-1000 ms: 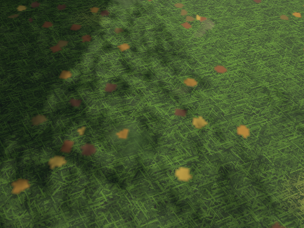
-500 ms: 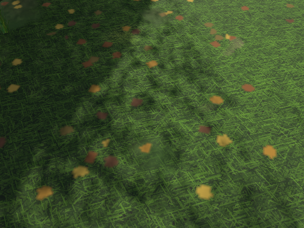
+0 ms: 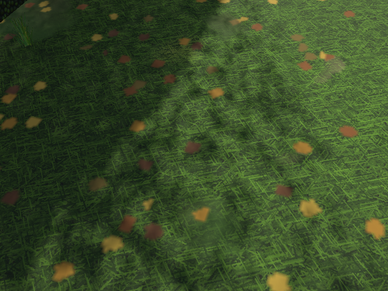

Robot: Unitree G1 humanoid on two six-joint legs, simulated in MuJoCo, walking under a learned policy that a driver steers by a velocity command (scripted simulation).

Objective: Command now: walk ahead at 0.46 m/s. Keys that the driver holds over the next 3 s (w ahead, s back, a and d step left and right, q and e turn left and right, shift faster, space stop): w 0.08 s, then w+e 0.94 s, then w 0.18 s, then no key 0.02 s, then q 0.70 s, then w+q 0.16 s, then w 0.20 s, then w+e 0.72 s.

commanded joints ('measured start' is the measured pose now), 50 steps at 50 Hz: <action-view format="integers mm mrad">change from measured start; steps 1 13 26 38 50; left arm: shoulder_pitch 11 -73 -285 24 -86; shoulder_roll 198 169 58 277 199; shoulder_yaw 40 43 34 117 91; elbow -41 -123 -226 -292 -305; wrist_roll -10 -43 -13 -16 -14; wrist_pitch -8 -15 30 33 13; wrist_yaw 11 9 -25 -27 20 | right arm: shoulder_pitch -168 118 116 112 -125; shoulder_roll -23 -96 -140 -117 -61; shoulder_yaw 9 -23 -45 -15 -1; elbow -112 -6 90 8 -58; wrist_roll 8 -18 -26 5 -28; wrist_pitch -19 -23 -40 -53 -32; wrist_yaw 17 2 -28 -14 -11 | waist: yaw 10 -143 -135 37 -39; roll -110 51 -26 -174 -95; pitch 100 -80 79 -390 -16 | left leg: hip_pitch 38 637 549 -135 86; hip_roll -39 220 149 -120 -53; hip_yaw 35 -355 152 -93 -34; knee -134 -497 -634 736 -62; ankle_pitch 106 -296 64 -526 91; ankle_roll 1 205 186 6 -60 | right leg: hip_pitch -114 -715 -717 364 -299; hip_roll -243 -138 -167 -377 -112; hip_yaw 113 128 54 858 251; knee -110 1059 543 80 28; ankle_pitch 250 -93 352 -126 274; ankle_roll -149 -1 32 -385 -192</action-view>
